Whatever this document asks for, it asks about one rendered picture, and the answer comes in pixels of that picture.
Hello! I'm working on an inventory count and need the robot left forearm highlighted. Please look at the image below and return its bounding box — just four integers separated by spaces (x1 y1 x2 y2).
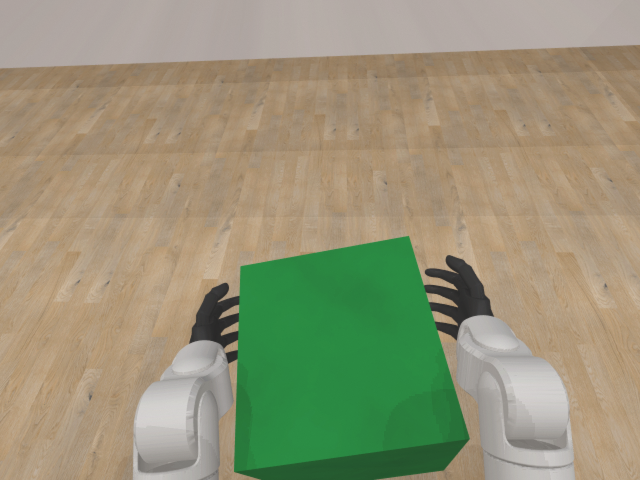
133 340 234 480

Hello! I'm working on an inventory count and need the right robot hand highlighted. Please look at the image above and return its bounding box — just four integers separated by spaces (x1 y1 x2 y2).
424 255 494 340

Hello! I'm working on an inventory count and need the robot right forearm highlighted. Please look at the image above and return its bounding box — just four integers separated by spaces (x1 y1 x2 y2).
456 315 575 480

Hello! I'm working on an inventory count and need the carton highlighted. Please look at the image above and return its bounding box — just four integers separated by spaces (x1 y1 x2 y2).
234 236 470 480

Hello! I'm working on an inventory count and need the left robot hand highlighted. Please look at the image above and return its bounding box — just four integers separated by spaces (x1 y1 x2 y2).
189 283 240 364

